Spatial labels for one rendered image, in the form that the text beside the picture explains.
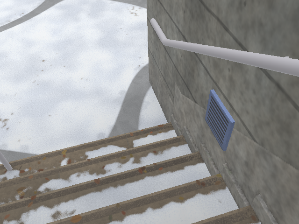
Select stairs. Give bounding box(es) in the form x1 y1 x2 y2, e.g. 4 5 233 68
0 122 262 224

